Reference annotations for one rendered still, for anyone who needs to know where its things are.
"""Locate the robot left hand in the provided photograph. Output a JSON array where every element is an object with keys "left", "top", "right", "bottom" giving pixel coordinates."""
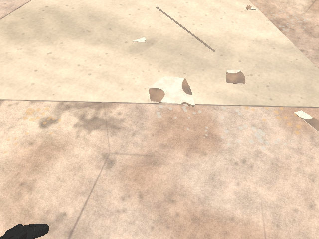
[{"left": 0, "top": 223, "right": 49, "bottom": 239}]

